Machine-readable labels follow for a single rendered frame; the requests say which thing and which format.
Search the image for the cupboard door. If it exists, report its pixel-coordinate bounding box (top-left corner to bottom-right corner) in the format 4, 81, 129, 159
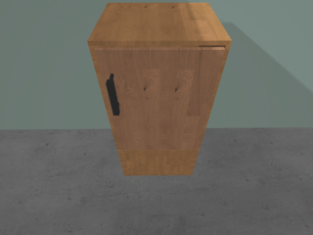
94, 47, 225, 151

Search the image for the handle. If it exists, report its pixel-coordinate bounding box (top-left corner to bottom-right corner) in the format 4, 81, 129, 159
106, 73, 120, 116

